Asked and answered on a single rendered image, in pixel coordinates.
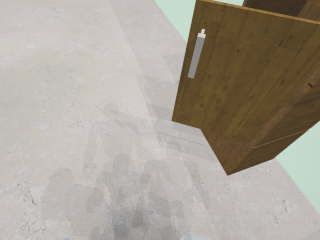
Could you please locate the handle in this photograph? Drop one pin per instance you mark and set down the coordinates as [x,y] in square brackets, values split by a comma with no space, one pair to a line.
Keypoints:
[196,54]

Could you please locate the cupboard door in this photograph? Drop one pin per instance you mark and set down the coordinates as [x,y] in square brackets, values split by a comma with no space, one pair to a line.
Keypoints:
[251,63]

